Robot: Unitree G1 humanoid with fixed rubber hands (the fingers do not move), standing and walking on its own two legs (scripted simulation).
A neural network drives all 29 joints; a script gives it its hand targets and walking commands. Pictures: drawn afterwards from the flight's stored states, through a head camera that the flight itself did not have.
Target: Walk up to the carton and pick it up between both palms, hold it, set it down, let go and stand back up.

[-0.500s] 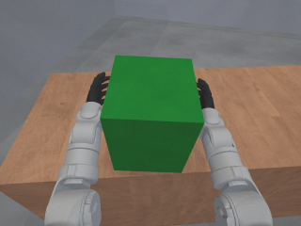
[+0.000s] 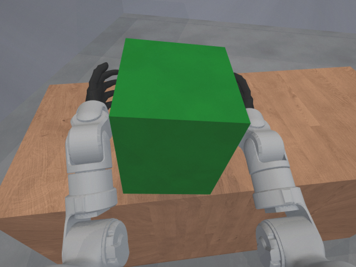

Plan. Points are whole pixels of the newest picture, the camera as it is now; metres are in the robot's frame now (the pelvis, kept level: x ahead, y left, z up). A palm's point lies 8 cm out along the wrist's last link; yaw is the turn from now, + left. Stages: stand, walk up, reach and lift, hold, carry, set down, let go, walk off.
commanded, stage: reach and lift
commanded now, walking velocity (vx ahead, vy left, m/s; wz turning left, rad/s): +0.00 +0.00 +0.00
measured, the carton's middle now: (171, 123) +0.37 +0.00 +0.15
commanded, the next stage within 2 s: hold in 1.28 s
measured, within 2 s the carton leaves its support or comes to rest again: neither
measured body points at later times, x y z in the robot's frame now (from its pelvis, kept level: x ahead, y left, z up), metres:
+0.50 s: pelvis +0.00 -0.01 +0.00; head -0.02 -0.01 +0.45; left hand +0.37 +0.14 +0.24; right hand +0.38 -0.16 +0.20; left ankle -0.01 +0.10 -0.76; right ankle +0.02 -0.12 -0.76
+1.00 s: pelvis +0.00 -0.01 +0.00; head -0.02 -0.01 +0.45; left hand +0.37 +0.14 +0.25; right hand +0.38 -0.15 +0.22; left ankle -0.01 +0.10 -0.76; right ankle +0.02 -0.12 -0.76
